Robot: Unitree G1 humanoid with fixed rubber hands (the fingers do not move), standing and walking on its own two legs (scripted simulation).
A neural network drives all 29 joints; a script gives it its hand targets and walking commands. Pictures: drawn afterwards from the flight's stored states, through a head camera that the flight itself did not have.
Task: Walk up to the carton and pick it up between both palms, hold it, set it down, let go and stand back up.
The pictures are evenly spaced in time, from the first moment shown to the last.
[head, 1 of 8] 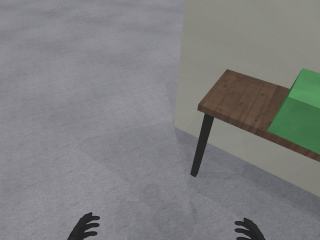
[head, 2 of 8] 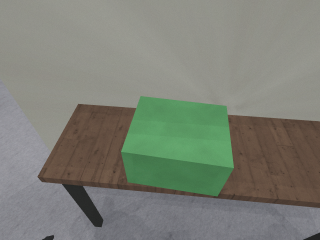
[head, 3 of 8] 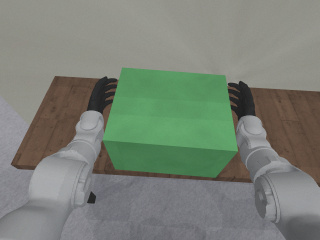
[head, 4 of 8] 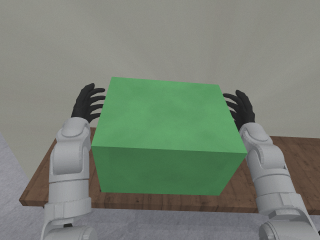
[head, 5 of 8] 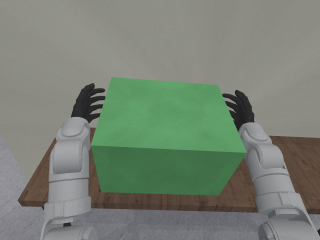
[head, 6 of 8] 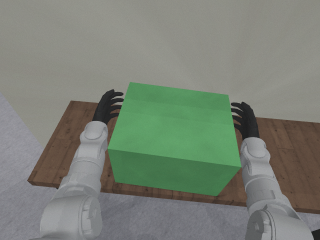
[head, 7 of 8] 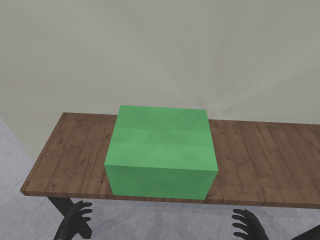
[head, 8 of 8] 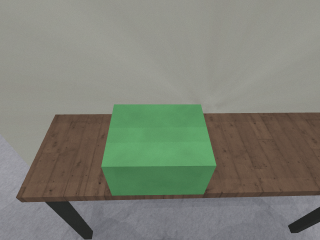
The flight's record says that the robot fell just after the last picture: no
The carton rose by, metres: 0.19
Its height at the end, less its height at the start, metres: +0.00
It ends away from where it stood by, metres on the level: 0.01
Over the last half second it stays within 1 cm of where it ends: yes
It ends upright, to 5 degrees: yes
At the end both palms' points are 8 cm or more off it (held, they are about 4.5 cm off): yes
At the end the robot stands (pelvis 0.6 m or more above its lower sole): yes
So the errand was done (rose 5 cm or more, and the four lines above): yes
